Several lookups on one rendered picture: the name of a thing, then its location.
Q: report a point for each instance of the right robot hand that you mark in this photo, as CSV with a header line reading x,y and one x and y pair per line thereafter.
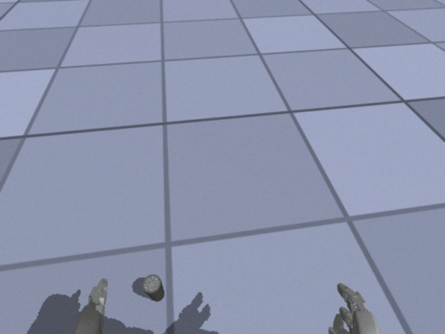
x,y
358,318

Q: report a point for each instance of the cup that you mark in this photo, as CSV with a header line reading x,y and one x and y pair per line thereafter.
x,y
152,286

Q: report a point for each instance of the left robot hand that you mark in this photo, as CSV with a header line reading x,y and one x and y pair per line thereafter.
x,y
91,318

